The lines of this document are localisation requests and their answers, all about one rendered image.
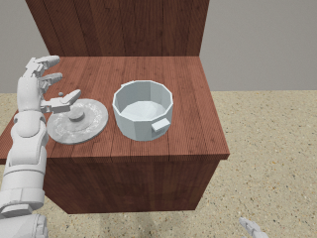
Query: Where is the right robot hand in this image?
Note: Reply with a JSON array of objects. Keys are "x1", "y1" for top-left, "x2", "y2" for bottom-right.
[{"x1": 239, "y1": 217, "x2": 268, "y2": 238}]

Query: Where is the pot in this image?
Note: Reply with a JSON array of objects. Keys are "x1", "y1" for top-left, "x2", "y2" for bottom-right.
[{"x1": 112, "y1": 80, "x2": 173, "y2": 142}]

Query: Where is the left robot hand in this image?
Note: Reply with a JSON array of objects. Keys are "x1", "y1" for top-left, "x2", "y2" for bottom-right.
[{"x1": 17, "y1": 56, "x2": 81, "y2": 114}]

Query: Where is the left robot forearm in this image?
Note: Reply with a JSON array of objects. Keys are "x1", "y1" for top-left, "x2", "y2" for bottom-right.
[{"x1": 0, "y1": 110, "x2": 50, "y2": 219}]

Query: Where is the table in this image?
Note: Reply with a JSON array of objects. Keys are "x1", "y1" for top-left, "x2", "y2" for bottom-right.
[{"x1": 0, "y1": 0, "x2": 230, "y2": 214}]

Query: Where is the lid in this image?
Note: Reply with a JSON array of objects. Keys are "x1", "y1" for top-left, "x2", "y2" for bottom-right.
[{"x1": 47, "y1": 98, "x2": 109, "y2": 145}]

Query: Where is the knob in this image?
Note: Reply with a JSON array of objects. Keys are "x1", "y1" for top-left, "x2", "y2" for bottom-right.
[{"x1": 67, "y1": 107, "x2": 85, "y2": 122}]

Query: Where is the robot left upper arm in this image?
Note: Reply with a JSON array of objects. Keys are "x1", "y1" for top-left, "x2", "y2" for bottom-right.
[{"x1": 0, "y1": 213, "x2": 49, "y2": 238}]

